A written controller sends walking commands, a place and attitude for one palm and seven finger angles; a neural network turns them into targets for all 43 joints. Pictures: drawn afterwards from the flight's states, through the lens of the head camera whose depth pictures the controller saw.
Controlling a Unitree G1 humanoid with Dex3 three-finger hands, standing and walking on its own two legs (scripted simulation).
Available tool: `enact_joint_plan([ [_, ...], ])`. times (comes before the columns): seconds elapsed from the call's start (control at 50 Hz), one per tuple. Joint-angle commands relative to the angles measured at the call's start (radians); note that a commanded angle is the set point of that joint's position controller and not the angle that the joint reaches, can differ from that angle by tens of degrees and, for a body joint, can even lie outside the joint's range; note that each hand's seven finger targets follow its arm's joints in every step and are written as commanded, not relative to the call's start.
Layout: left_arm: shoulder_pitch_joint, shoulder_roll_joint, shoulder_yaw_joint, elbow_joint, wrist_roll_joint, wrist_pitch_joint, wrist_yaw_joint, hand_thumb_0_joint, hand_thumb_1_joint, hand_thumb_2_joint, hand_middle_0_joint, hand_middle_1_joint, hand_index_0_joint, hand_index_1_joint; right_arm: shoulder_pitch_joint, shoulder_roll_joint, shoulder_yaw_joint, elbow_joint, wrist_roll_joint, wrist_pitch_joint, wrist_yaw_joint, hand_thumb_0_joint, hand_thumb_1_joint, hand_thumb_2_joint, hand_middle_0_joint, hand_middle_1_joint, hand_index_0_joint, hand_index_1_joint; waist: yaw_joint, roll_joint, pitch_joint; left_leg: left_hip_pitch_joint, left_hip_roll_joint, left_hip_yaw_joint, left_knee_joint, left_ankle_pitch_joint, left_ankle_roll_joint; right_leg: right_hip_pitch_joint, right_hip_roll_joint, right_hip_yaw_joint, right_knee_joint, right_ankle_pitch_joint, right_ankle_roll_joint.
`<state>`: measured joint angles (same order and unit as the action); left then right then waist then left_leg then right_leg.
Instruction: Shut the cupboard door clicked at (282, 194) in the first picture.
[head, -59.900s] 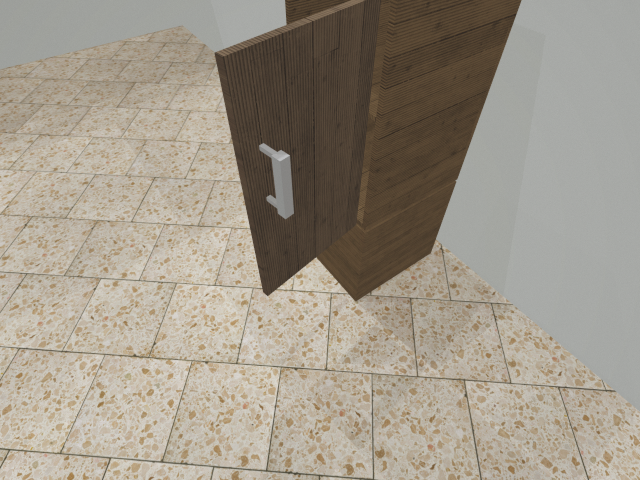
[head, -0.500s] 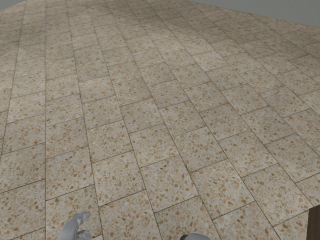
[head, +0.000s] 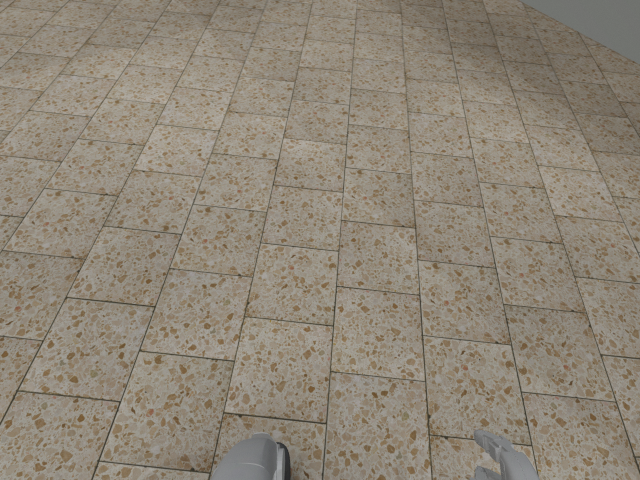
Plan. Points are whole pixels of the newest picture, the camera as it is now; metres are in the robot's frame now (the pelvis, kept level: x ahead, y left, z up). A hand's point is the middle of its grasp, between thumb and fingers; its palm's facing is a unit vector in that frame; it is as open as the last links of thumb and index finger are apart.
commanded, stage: walk to a spot facing it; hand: left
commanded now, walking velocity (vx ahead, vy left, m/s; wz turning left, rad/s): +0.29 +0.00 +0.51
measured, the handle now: out of the picture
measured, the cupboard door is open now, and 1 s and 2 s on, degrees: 20 20 20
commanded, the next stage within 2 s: turn to face it in 0.14 s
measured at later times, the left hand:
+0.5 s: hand (214, 358) +0.28 +0.19 -0.15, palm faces +0.03 -0.98 -0.20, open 7.4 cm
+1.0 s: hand (202, 313) +0.36 +0.23 -0.17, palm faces -0.12 -0.97 -0.21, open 7.4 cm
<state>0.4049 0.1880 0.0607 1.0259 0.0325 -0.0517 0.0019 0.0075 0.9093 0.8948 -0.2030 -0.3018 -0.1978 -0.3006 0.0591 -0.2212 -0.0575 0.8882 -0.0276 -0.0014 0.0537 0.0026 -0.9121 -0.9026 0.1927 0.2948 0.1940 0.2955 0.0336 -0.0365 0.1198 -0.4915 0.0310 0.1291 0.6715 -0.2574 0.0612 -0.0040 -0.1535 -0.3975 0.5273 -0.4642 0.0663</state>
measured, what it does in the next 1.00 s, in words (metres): walks ahead: left foot, then right foot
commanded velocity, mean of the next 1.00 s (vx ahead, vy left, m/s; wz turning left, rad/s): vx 0.05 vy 0.00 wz -0.41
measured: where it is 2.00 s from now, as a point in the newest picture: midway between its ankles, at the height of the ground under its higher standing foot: (302, 421)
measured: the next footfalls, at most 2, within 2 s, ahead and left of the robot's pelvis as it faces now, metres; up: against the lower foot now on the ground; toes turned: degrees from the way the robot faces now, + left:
left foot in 0.02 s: +0.15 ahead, +0.09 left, +0.00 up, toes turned +6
right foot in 0.50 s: +0.30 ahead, -0.10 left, +0.00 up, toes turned -3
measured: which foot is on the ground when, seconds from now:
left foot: up 0.00-0.00, down 0.02-0.52, up 0.54-0.94, down 0.96-1.00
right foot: down 0.00-0.02, up 0.04-0.48, down 0.50-0.96, up 0.98-1.00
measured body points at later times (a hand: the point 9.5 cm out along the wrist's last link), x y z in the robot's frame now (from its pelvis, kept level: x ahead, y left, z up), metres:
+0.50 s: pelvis +0.20 +0.01 +0.01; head +0.23 +0.00 +0.46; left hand +0.28 +0.24 -0.13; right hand +0.19 -0.22 -0.15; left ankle +0.11 +0.09 -0.72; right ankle +0.26 -0.10 -0.71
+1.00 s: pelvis +0.28 +0.04 +0.01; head +0.31 +0.06 +0.46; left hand +0.37 +0.28 -0.15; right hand +0.35 -0.23 -0.11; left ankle +0.32 +0.15 -0.72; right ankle +0.26 -0.09 -0.71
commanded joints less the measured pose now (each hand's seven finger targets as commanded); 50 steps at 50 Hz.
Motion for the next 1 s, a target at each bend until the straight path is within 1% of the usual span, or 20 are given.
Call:
enact_joint_plan([
  [0.0,-0.094,0.13,0.028,-0.18,-0.023,-0.012,-0.019,0.0,0.9,0.9,-0.2,-0.3,-0.2,-0.3,0.436,-0.331,-0.082,0.023,-0.01,-0.036,-0.035,0.0,-0.9,-0.9,0.2,0.3,0.2,0.3,-0.222,0.382,-0.349,0.743,0.347,-0.705,-0.293,0.206,0.213,-0.652,0.062,0.168,0.804,-0.132,-0.01],
  [0.02,-0.186,0.163,0.026,-0.219,-0.019,-0.004,-0.009,0.0,0.9,0.9,-0.2,-0.3,-0.2,-0.3,0.424,-0.328,-0.077,0.037,0.007,-0.026,-0.05,0.0,-0.9,-0.9,0.2,0.3,0.2,0.3,-0.215,0.206,-0.334,0.728,0.39,-0.748,-0.339,0.244,0.242,-0.729,0.044,0.337,0.88,-0.103,-0.03],
  [0.04,-0.206,0.138,0.03,-0.226,-0.018,-0.007,-0.005,0.0,0.9,0.9,-0.2,-0.3,-0.2,-0.3,0.356,-0.297,-0.064,0.016,0.006,-0.029,-0.057,0.0,-0.9,-0.9,0.2,0.3,0.2,0.3,-0.168,0.103,-0.26,0.606,0.371,-0.65,-0.342,0.18,0.224,-0.731,0.012,0.351,0.869,-0.052,-0.037],
  [0.12,-0.074,0.085,0.03,-0.132,0.008,0.026,-0.012,0.0,0.9,0.9,-0.2,-0.3,-0.2,-0.3,0.164,-0.145,-0.012,-0.033,0.003,-0.058,-0.07,0.0,-0.9,-0.9,0.2,0.3,0.2,0.3,-0.042,0.112,-0.152,0.275,0.198,-0.374,-0.395,0.156,0.119,-0.567,-0.006,0.39,0.71,0.147,-0.017],
  [0.22,-0.132,0.081,0.022,-0.148,0.001,0.045,-0.014,0.0,0.9,0.9,-0.2,-0.3,-0.2,-0.3,0.221,-0.113,-0.004,0.012,0.01,-0.061,-0.072,0.0,-0.9,-0.9,0.2,0.3,0.2,0.3,-0.034,0.107,-0.118,0.297,0.172,-0.347,-0.455,0.201,0.135,-0.599,0.01,0.39,0.548,0.268,0.003],
  [0.28,-0.172,0.055,0.0,-0.143,-0.006,0.046,-0.008,0.0,0.9,0.9,-0.2,-0.3,-0.2,-0.3,0.265,-0.076,0.008,0.055,0.011,-0.064,-0.082,0.0,-0.9,-0.9,0.2,0.3,0.2,0.3,-0.033,0.116,-0.108,0.347,0.16,-0.265,-0.43,0.416,0.118,-0.558,0.033,0.386,0.388,0.326,-0.004],
  [0.36,-0.22,0.038,-0.012,-0.139,-0.012,0.05,-0.002,0.0,0.9,0.9,-0.2,-0.3,-0.2,-0.3,0.314,-0.069,0.008,0.1,0.004,-0.057,-0.088,0.0,-0.9,-0.9,0.2,0.3,0.2,0.3,-0.048,0.128,-0.088,0.403,0.179,-0.173,-0.364,0.655,0.092,-0.471,0.084,0.359,0.226,0.321,-0.041],
  [0.44,-0.195,0.059,0.001,-0.141,-0.011,0.048,-0.007,0.0,0.9,0.9,-0.2,-0.3,-0.2,-0.3,0.308,-0.084,0.0,0.116,0.003,-0.036,-0.1,0.0,-0.9,-0.9,0.2,0.3,0.2,0.3,-0.038,0.139,-0.085,0.43,0.216,-0.126,-0.231,0.671,0.068,-0.35,0.125,0.343,0.087,0.291,-0.073],
  [0.48,-0.049,0.11,0.02,-0.103,-0.006,0.036,-0.005,0.0,0.9,0.9,-0.2,-0.3,-0.2,-0.3,0.287,-0.085,-0.005,0.104,0.017,-0.03,-0.098,0.0,-0.9,-0.9,0.2,0.3,0.2,0.3,0.03,0.023,-0.144,0.324,0.157,-0.086,-0.02,0.541,0.011,-0.122,0.109,0.401,-0.029,0.562,-0.094],
  [0.5,0.033,0.181,0.037,-0.079,0.002,0.025,0.004,0.0,0.9,0.9,-0.2,-0.3,-0.2,-0.3,0.292,-0.052,-0.007,0.087,0.025,-0.032,-0.095,0.0,-0.9,-0.9,0.2,0.3,0.2,0.3,0.05,-0.141,-0.219,0.134,0.026,-0.014,0.228,0.184,-0.046,0.053,-0.088,0.667,-0.035,0.923,-0.198],
  [0.52,0.081,0.228,0.042,-0.062,-0.013,0.023,0.008,0.0,0.9,0.9,-0.2,-0.3,-0.2,-0.3,0.303,-0.039,-0.005,0.075,0.026,-0.027,-0.094,0.0,-0.9,-0.9,0.2,0.3,0.2,0.3,0.044,-0.224,-0.26,0.004,-0.08,-0.01,0.478,-0.393,-0.089,0.12,-0.267,0.844,-0.125,1.168,-0.344],
  [0.54,0.041,0.2,0.044,-0.075,-0.019,0.026,0.022,0.0,0.9,0.9,-0.2,-0.3,-0.2,-0.3,0.27,-0.051,0.0,0.069,0.022,-0.018,-0.1,0.0,-0.9,-0.9,0.2,0.3,0.2,0.3,0.034,-0.182,-0.253,-0.047,-0.032,-0.145,0.543,-0.379,-0.093,0.111,-0.245,0.863,-0.145,1.119,-0.376],
  [0.62,-0.144,0.144,0.04,-0.128,-0.017,0.04,0.033,0.0,0.9,0.9,-0.2,-0.3,-0.2,-0.3,0.204,-0.024,-0.001,0.063,0.017,0.009,-0.084,0.0,-0.9,-0.9,0.2,0.3,0.2,0.3,-0.035,-0.017,-0.198,-0.011,0.032,-0.152,0.492,-0.184,-0.113,-0.131,-0.103,0.667,-0.19,0.771,-0.288],
  [0.78,-0.122,0.178,0.058,-0.127,-0.004,0.05,0.011,0.0,0.9,0.9,-0.2,-0.3,-0.2,-0.3,0.124,-0.032,-0.012,-0.002,0.016,0.016,-0.08,0.0,-0.9,-0.9,0.2,0.3,0.2,0.3,-0.017,-0.105,-0.178,0.007,0.003,-0.128,0.211,-0.131,-0.135,-0.15,-0.04,0.709,-0.177,0.629,-0.256],
  [0.88,-0.169,0.197,0.068,-0.154,-0.008,0.067,0.008,0.0,0.9,0.9,-0.2,-0.3,-0.2,-0.3,0.163,-0.055,-0.012,-0.012,0.026,-0.003,-0.09,0.0,-0.9,-0.9,0.2,0.3,0.2,0.3,-0.051,-0.117,-0.185,0.25,-0.032,-0.127,-0.12,-0.017,-0.126,-0.272,0.001,0.756,-0.078,0.573,-0.201],
  [0.9,-0.185,0.181,0.064,-0.168,-0.016,0.072,0.007,0.0,0.9,0.9,-0.2,-0.3,-0.2,-0.3,0.202,-0.082,-0.015,-0.001,0.025,-0.012,-0.094,0.0,-0.9,-0.9,0.2,0.3,0.2,0.3,-0.07,-0.075,-0.201,0.387,-0.003,-0.128,-0.244,0.058,-0.12,-0.351,0.048,0.721,-0.027,0.499,-0.16],
  [0.92,-0.17,0.132,0.054,-0.185,-0.026,0.077,0.003,0.0,0.9,0.9,-0.2,-0.3,-0.2,-0.3,0.224,-0.156,-0.024,-0.006,0.015,-0.024,-0.098,0.0,-0.9,-0.9,0.2,0.3,0.2,0.3,-0.075,0.128,-0.208,0.487,0.174,-0.304,-0.352,0.089,-0.07,-0.49,0.162,0.63,0.093,0.248,-0.108],
  [0.94,-0.165,0.099,0.046,-0.201,-0.029,0.076,-0.004,0.0,0.9,0.9,-0.2,-0.3,-0.2,-0.3,0.239,-0.234,-0.04,-0.022,0.004,-0.022,-0.099,0.0,-0.9,-0.9,0.2,0.3,0.2,0.3,-0.075,0.358,-0.2,0.489,0.408,-0.521,-0.398,0.252,0.044,-0.583,0.238,0.469,0.329,-0.155,-0.054],
  [0.96,-0.195,0.138,0.049,-0.209,-0.019,0.081,-0.005,0.0,0.9,0.9,-0.2,-0.3,-0.2,-0.3,0.228,-0.229,-0.034,-0.034,-0.004,-0.012,-0.101,0.0,-0.9,-0.9,0.2,0.3,0.2,0.3,-0.08,0.234,-0.16,0.38,0.454,-0.507,-0.387,0.281,0.112,-0.549,0.179,0.473,0.488,-0.161,-0.048],
  [0.98,-0.165,0.144,0.054,-0.206,-0.012,0.084,-0.011,0.0,0.9,0.9,-0.2,-0.3,-0.2,-0.3,0.164,-0.193,-0.022,-0.055,-0.005,-0.013,-0.097,0.0,-0.9,-0.9,0.2,0.3,0.2,0.3,-0.039,0.178,-0.137,0.325,0.42,-0.434,-0.401,0.212,0.115,-0.542,0.158,0.461,0.558,-0.102,-0.039],
])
